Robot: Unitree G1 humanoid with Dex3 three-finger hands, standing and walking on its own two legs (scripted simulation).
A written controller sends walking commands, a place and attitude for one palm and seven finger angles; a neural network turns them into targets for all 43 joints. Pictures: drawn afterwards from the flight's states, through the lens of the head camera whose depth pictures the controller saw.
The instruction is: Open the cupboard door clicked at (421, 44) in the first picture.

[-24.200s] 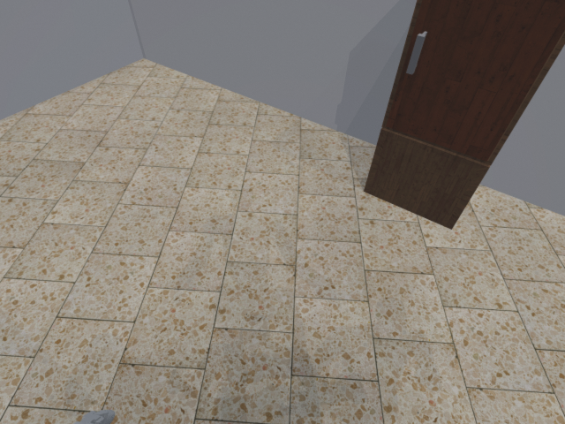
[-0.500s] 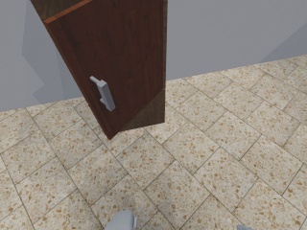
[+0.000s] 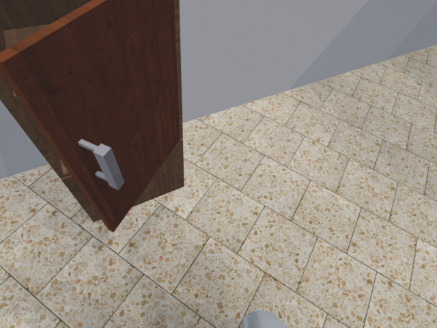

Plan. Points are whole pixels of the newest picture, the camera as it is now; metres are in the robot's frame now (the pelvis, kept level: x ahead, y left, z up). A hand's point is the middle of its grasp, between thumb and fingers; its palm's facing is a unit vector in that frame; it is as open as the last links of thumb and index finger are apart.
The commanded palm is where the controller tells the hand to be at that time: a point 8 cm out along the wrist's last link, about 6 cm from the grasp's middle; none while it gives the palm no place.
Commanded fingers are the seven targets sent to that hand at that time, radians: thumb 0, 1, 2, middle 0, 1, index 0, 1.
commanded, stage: walk to a spot facing it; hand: left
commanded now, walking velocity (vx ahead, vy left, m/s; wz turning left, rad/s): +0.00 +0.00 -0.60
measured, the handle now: (101, 164) +0.40 +0.29 -0.02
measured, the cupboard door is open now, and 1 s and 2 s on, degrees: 38 38 38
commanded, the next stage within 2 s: none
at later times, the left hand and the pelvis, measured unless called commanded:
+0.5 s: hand (169, 300) +0.18 +0.11 -0.16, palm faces -0.33 -0.91 -0.23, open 7.4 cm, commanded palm none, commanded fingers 0.00 0.90 0.90 -0.20 -0.30 -0.20 -0.30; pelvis +0.03 -0.04 +0.00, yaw -20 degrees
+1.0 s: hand (195, 263) +0.26 +0.07 -0.17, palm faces -0.59 -0.77 -0.25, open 7.4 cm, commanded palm none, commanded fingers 0.00 0.90 0.90 -0.20 -0.30 -0.20 -0.30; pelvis +0.06 -0.05 -0.02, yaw -38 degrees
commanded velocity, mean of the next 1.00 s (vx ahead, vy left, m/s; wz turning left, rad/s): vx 0.02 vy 0.00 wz -0.60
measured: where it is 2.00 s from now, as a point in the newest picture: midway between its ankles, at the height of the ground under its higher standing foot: (276, 304)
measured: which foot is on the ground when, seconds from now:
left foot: down 0.00-0.24, up 0.26-0.64, down 0.66-1.00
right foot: up 0.00-0.22, down 0.24-0.66, up 0.68-1.00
